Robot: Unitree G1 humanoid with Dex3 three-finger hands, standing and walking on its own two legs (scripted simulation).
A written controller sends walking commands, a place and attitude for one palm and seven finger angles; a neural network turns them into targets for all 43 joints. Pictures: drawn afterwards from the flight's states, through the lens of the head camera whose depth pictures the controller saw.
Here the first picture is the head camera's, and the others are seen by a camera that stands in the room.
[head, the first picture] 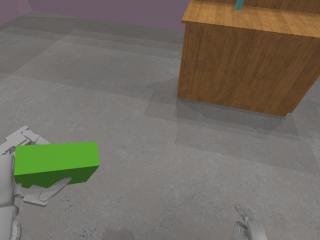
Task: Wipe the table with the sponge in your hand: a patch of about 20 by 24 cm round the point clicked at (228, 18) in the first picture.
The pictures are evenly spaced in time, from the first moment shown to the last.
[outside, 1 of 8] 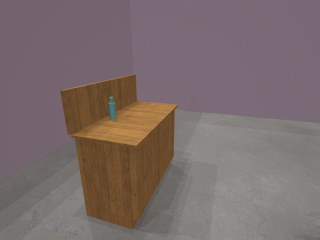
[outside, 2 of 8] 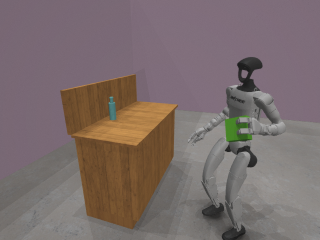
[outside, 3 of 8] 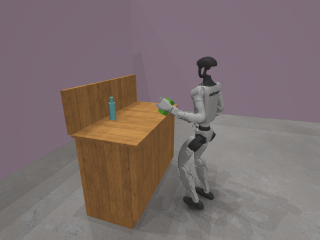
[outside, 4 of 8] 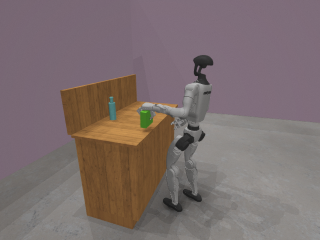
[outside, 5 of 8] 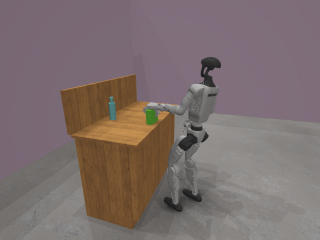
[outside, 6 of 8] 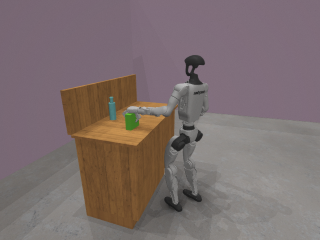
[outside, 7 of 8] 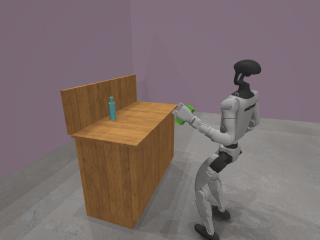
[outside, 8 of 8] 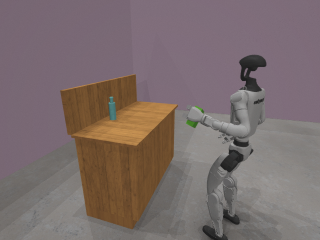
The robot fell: no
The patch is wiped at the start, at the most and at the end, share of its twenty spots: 0.00 1.00 1.00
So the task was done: yes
